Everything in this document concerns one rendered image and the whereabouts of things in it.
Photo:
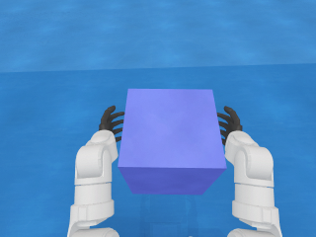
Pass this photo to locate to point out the robot left hand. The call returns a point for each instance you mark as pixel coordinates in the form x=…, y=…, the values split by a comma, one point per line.
x=107, y=124

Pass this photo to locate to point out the left robot forearm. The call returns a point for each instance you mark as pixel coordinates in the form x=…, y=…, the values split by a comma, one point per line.
x=93, y=201

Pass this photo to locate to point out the robot left upper arm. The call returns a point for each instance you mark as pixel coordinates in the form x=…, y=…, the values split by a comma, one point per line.
x=96, y=232

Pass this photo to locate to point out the right robot forearm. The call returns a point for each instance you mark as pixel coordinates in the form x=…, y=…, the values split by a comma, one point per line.
x=254, y=202

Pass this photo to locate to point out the carton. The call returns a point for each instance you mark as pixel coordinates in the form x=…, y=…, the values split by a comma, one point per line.
x=171, y=142

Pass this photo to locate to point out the robot right hand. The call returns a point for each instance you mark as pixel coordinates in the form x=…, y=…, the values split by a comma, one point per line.
x=232, y=125

